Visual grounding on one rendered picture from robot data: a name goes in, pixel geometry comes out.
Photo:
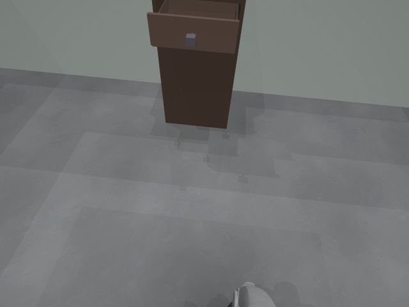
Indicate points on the robot right thigh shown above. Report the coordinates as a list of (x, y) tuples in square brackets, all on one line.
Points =
[(249, 296)]

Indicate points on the drawer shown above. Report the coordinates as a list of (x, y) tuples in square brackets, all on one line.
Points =
[(214, 23)]

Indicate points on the handle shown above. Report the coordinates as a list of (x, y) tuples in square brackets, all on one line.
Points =
[(190, 40)]

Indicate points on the cabinet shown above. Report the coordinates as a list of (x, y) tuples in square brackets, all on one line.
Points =
[(197, 85)]

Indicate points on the right robot shin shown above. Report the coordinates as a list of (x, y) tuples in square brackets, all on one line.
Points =
[(248, 284)]

